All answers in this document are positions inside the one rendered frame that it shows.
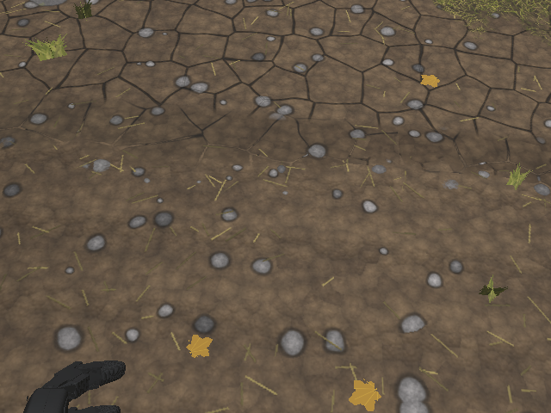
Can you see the robot left hand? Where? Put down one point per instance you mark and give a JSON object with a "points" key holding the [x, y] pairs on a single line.
{"points": [[73, 381]]}

